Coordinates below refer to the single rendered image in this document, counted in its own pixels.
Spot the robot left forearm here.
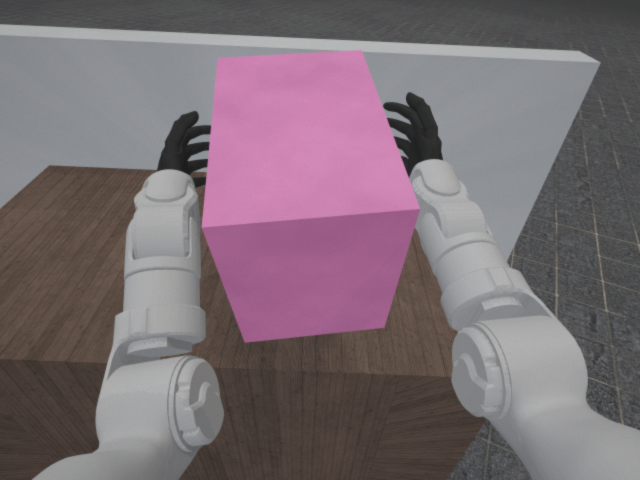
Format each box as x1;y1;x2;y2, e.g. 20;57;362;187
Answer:
95;169;206;440

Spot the robot right forearm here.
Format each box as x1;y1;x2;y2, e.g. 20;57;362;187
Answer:
409;159;588;392

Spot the carton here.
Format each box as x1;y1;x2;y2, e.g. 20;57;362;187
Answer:
202;50;420;343

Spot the robot right hand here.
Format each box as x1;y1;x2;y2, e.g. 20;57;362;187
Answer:
383;92;443;177

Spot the pedestal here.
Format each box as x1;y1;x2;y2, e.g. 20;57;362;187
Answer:
0;165;487;480

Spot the robot right upper arm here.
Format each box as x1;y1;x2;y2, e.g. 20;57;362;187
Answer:
451;315;640;480

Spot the robot left hand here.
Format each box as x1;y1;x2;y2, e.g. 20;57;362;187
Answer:
157;111;211;188

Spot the robot left upper arm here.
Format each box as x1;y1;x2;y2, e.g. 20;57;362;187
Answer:
32;355;224;480

